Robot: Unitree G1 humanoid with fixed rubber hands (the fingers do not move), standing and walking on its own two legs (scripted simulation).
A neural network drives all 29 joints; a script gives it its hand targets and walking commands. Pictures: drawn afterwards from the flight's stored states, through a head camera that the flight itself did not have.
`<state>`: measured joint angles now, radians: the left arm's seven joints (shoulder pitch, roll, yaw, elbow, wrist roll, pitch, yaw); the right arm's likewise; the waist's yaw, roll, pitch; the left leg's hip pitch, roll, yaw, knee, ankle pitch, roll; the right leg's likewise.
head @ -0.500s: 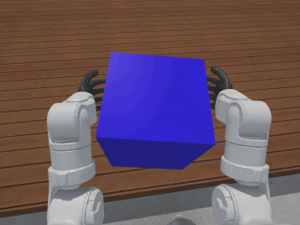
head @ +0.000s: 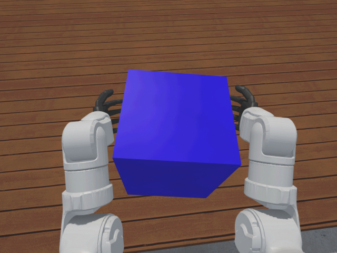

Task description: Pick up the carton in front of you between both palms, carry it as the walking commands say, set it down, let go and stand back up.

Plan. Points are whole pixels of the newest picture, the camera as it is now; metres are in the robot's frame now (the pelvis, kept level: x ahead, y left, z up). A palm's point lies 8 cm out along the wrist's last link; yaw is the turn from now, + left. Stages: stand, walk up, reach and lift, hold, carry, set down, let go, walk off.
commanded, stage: carry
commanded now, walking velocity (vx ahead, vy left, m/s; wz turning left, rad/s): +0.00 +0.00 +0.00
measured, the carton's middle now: (171, 141) +0.38 +0.01 +0.04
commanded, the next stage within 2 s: none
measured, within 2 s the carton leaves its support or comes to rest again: neither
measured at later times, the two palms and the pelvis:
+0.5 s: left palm (93, 105) +0.44 +0.19 +0.10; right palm (224, 107) +0.43 -0.11 +0.11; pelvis +0.08 +0.04 -0.01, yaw -1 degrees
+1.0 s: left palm (109, 120) +0.39 +0.14 +0.11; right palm (250, 124) +0.38 -0.16 +0.11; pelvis +0.03 +0.01 -0.01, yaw -2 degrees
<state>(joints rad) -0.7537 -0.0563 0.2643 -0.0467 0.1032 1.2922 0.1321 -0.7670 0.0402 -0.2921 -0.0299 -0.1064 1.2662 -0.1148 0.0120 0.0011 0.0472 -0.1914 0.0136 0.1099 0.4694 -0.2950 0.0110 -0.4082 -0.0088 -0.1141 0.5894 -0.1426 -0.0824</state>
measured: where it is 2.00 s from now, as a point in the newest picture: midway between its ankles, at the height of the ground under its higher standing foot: outside the picture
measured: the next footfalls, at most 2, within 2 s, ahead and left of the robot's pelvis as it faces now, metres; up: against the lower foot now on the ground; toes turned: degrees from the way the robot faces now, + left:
left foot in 0.28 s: +0.09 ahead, +0.13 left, +0.00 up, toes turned +3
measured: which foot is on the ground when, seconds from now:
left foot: down 0.00-0.14, up 0.16-0.26, down 0.28-1.00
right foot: down 0.00-1.00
